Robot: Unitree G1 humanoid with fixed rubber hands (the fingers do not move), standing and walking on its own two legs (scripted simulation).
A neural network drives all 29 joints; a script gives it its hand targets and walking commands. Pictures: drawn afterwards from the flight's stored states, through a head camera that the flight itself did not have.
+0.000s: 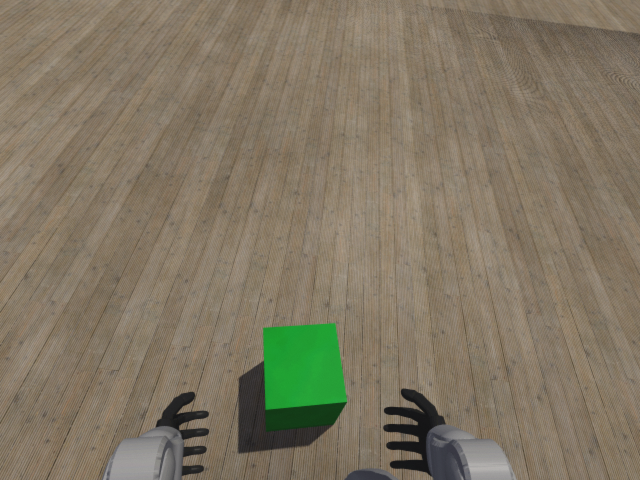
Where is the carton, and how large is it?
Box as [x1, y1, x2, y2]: [263, 323, 346, 431]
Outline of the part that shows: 334,323 263,328 266,431 333,424 346,402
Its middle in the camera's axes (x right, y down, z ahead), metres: -0.06 +0.40 +1.09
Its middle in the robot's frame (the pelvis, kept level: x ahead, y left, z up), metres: +0.43 -0.05 -0.64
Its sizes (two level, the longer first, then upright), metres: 0.210 0.200 0.250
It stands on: the floor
